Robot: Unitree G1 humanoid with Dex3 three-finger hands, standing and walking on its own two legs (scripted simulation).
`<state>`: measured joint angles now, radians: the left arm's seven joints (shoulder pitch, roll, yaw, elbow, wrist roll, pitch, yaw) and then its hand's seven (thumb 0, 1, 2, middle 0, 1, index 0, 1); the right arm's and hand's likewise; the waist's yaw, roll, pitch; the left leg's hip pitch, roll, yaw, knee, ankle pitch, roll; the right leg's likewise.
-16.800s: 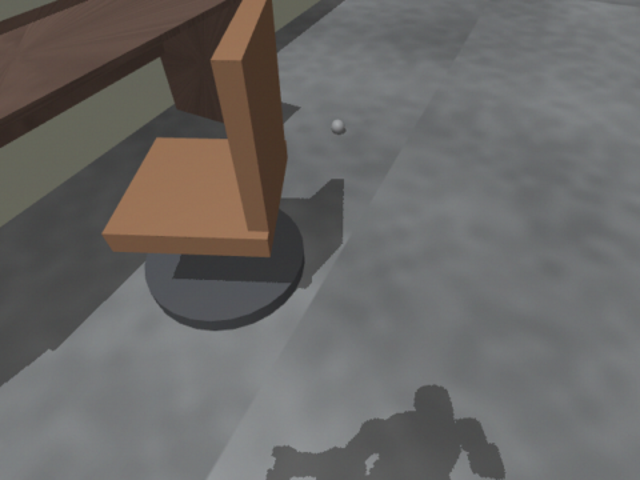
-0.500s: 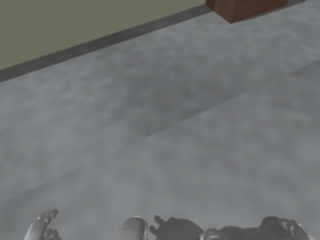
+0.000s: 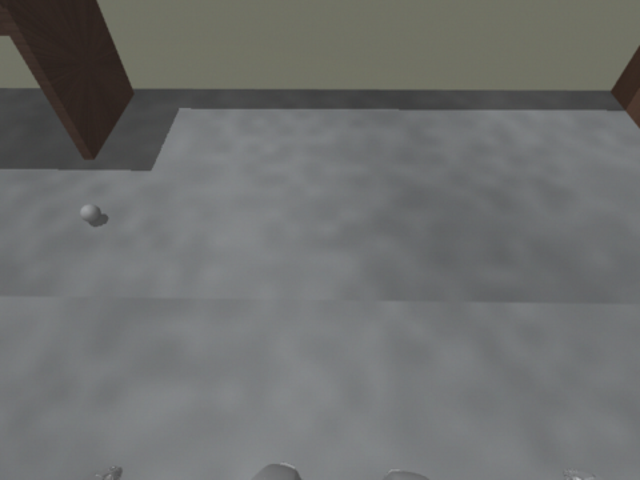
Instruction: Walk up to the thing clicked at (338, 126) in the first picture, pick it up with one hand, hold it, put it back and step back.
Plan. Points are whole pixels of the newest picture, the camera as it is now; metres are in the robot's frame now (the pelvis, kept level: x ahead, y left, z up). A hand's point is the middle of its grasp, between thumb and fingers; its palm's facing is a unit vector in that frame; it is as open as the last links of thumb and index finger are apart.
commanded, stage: walk up
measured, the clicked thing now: (90, 213) +1.17 +1.01 -0.71
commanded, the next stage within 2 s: stand in 1.70 s
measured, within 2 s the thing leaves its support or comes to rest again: neither
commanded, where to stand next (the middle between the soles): +0.10 +0.01 m, yaw +33 degrees
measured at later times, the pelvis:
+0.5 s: pelvis +0.02 +0.01 -0.01, yaw +20 degrees
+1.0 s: pelvis +0.02 -0.02 +0.00, yaw +32 degrees
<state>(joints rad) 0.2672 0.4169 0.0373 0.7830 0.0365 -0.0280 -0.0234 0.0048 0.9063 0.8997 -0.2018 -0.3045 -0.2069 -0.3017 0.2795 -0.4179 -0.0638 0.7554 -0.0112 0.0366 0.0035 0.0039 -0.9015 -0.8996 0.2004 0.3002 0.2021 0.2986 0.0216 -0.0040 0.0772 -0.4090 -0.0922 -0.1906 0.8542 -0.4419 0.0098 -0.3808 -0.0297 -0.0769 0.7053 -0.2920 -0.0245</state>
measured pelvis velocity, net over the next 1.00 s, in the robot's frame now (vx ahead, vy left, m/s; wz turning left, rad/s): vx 0.02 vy -0.02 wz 0.56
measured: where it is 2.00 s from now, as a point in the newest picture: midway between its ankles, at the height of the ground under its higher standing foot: outside the picture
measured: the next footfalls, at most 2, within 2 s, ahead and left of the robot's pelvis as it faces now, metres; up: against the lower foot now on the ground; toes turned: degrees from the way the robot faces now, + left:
left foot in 0.26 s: +0.07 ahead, +0.16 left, +0.00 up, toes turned +13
right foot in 0.60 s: +0.15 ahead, -0.12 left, +0.00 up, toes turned +29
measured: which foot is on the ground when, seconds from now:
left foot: up 0.00-0.24, down 0.26-0.62, up 0.64-0.86, down 0.88-1.00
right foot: down 0.00-0.28, up 0.30-0.58, down 0.60-1.00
